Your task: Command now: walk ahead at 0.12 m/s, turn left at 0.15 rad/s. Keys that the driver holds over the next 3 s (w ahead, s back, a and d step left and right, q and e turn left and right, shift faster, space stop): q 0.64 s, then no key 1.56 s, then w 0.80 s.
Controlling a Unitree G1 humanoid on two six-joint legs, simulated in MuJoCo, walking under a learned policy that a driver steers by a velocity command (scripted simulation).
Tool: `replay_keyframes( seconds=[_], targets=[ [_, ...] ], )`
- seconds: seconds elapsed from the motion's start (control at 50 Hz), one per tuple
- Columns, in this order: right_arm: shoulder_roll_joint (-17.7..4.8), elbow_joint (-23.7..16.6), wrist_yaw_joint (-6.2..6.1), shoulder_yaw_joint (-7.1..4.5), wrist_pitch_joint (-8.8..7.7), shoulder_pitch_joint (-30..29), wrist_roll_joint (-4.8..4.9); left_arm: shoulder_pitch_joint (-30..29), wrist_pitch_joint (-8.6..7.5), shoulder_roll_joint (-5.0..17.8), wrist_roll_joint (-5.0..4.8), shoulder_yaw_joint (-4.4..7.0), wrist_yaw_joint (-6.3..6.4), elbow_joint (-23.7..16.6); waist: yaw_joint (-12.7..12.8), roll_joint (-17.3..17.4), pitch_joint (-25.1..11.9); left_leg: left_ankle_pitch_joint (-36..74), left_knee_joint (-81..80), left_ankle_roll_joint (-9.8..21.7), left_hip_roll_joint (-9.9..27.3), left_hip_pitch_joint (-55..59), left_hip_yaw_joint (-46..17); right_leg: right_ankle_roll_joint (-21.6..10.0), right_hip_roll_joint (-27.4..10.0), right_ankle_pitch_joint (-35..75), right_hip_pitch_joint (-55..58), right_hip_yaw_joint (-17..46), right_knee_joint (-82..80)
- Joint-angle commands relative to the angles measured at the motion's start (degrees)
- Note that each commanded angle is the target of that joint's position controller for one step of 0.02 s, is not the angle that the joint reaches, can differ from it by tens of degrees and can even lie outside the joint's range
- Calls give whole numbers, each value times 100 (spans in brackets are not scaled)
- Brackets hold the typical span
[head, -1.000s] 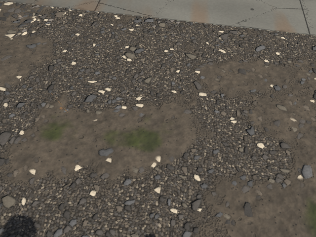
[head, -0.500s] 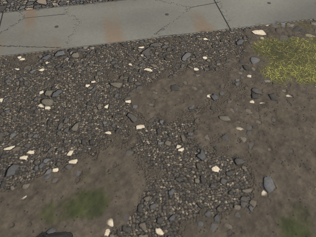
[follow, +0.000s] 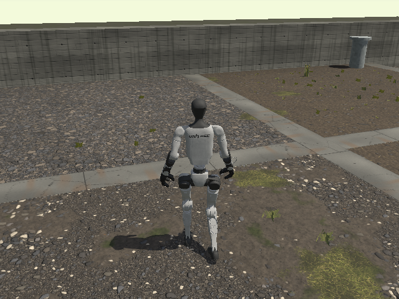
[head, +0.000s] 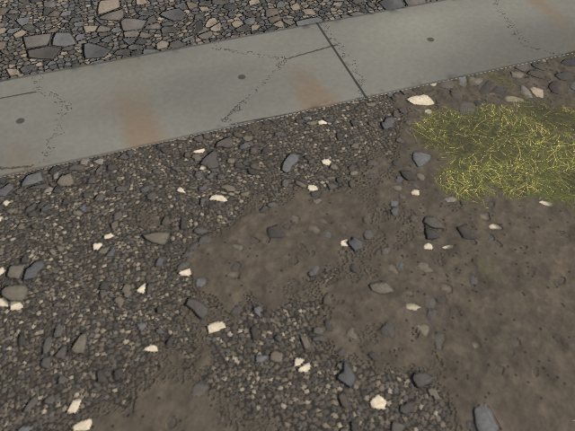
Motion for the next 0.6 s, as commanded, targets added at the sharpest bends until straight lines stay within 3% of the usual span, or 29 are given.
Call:
replay_keyframes(
  seconds=[0.02, 0.04, 0.08, 0.14, 0.26, 0.32, 0.34, 0.36, 0.38, 0.4, 0.42, 0.44, 0.46, 0.52, 0.6],
  targets=[
    [-867, -328, 28, -199, 139, 405, 176, 304, 146, 832, -51, 182, 37, -316, -241, 604, -1191, 893, -899, 1424, 1927, 2580, -3036, 334, -319, -394, -1786, -25, 1812],
    [-1020, -396, 3, -241, 212, 247, 158, 59, 236, 835, -37, 209, 76, -399, -225, 470, -863, 224, -1074, 1300, 1823, 2102, -2905, 322, -371, -197, -1892, -75, 1708],
    [-1065, -464, -86, -281, 347, 86, 109, -21, 307, 657, -30, 193, 146, -432, -110, 645, -613, -465, -1352, 999, 1390, 1355, -2453, 262, -436, 134, -1471, -156, 898],
    [-1031, -521, -206, -335, 481, 147, 111, 39, 249, 385, -28, 138, 207, -349, -114, 970, -810, -548, -1402, 934, 1076, 1192, -2159, 288, -264, 393, -949, -316, -88],
    [-1092, -649, -317, -437, 657, 189, 198, -156, 132, 421, -56, 146, 119, -377, -198, 1021, -847, -1258, -1431, 883, 1053, 1066, -2590, 221, -189, 1108, -447, -229, -1338],
    [-1048, -706, -374, -436, 769, 175, 271, 132, 36, 493, -60, 201, 36, -279, 14, 948, -725, -1614, -1146, 566, 740, 628, -2527, -28, -258, 1828, 419, -356, -2676],
    [-882, -733, -382, -384, 778, 281, 264, 303, 28, 809, 18, 283, 61, -298, 23, 526, -750, -2081, -573, 283, 459, 92, -2236, -307, -1032, 1685, 928, 235, -3094],
    [-697, -948, -371, -351, 734, 116, 283, 240, 68, 1302, 196, 394, 78, -314, -97, -1005, -450, -2573, 732, -27, -389, -900, -1009, -1008, -2138, 1666, 807, 1595, -3602],
    [-978, -936, -342, -444, 646, 265, 193, -152, 41, 1201, 362, 370, 66, -477, -160, -1426, -440, -2881, 2238, -249, -283, -938, -733, -1510, -2811, 2314, 360, 2274, -3761],
    [-1216, -764, -313, -546, 648, 538, 198, -544, 6, 858, 309, 262, 110, -647, -330, -960, -462, -2597, 3046, -342, -148, -824, -865, -1445, -2604, 2726, 268, 1806, -3620],
    [-1205, -580, -316, -576, 715, 793, 221, -837, -10, 679, 179, 211, 131, -710, -457, -642, -403, -2302, 3413, -442, -137, -811, -779, -1166, -2226, 2943, 274, 1168, -3471],
    [-1100, -496, -345, -561, 787, 914, 200, -929, -16, 608, 67, 182, 142, -734, -446, -549, -377, -2029, 3778, -551, -91, -938, -716, -1022, -2023, 3113, 439, 805, -3352],
    [-959, -510, -340, -518, 835, 903, 200, -887, -4, 581, 27, 152, 148, -717, -380, -535, -315, -1915, 4050, -651, -52, -1029, -648, -1032, -1954, 3537, 478, 534, -3282],
    [-740, -844, -285, -406, 849, 387, 284, -492, 90, 670, 60, 185, 183, -634, -66, -726, -286, -1602, 3443, -856, 149, -1215, -289, -1162, -1844, 3899, 950, 44, -3248],
    [-612, -1162, -155, -298, 841, 77, 258, -336, 185, 989, 34, 316, 172, -604, 139, -921, -520, -1802, 2232, -854, 414, -559, 16, -1266, -2095, 4114, 1181, -193, -3133]
  ],
)
Next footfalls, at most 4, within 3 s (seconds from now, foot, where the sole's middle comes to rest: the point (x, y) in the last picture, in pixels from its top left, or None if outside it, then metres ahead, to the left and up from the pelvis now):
0.34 right None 0.13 -0.13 -0.76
0.74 left None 0.03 0.12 -0.76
1.10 right None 0.13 -0.10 -0.76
2.90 left None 0.38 0.28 -0.76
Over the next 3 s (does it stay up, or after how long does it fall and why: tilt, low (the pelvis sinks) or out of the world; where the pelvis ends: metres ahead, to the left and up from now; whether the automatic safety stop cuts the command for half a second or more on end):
stays up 0.30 0.15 0.00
